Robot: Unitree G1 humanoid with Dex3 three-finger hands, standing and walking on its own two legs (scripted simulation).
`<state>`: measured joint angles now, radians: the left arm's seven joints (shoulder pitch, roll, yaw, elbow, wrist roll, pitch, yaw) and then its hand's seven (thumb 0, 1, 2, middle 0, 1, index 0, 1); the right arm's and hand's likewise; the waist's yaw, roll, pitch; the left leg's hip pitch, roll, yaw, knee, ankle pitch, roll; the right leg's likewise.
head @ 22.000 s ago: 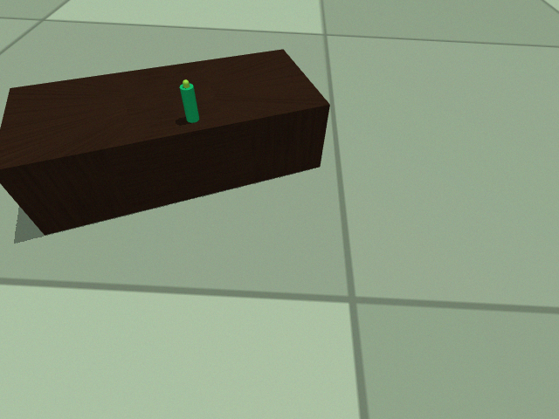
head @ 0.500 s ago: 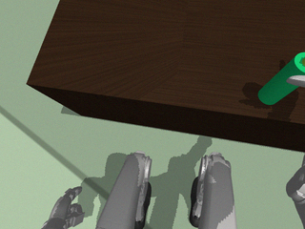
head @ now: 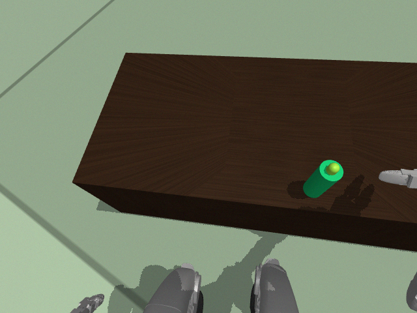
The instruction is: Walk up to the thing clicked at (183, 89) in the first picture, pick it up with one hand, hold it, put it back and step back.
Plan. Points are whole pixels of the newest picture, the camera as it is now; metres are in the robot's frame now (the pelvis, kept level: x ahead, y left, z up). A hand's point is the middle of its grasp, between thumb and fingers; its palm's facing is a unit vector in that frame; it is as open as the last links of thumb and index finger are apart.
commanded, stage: home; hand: right
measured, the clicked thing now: (322, 178) +0.44 -0.24 -0.19
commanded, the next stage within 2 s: none
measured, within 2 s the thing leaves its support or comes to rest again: neither
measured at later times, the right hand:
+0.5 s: hand (365, 261) +0.22 -0.23 -0.01, palm faces +0.21 +0.93 -0.29, open 16.9 cm
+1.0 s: hand (334, 290) +0.18 -0.17 +0.00, palm faces +0.12 +0.97 -0.21, open 17.2 cm
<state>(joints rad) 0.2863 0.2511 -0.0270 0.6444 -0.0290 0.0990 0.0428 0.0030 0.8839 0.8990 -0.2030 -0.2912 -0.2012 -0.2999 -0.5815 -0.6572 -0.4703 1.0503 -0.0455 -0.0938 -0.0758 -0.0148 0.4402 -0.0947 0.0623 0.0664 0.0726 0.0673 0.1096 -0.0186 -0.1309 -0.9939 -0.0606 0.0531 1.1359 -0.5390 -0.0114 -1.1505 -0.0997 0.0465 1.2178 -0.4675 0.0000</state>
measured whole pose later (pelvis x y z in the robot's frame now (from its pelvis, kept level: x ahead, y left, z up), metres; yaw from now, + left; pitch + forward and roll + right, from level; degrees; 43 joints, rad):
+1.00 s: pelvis +0.03 +0.02 +0.05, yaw -5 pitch +10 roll +2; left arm 0.29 0.24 -0.02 0.50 -0.03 -0.14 0.17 0.01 0.90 0.91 -0.20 -0.29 -0.20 -0.30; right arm 0.49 -0.24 -0.02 -0.09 0.07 0.42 -0.03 -0.01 0.49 -0.08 0.06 0.06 0.07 0.06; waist 0.04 -0.05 -0.15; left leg -0.56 -0.01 0.07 0.92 -0.54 0.01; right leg -0.71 -0.05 0.04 0.97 -0.43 0.02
